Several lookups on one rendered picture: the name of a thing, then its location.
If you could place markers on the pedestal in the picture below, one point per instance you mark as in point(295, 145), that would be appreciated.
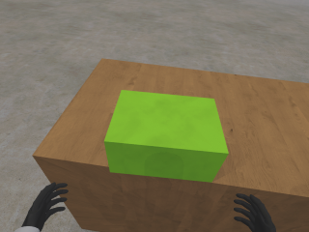
point(265, 123)

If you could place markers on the carton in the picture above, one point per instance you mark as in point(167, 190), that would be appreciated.
point(165, 136)

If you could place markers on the robot right hand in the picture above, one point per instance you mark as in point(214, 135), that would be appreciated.
point(260, 219)

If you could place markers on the robot left hand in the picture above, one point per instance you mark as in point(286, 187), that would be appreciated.
point(40, 210)

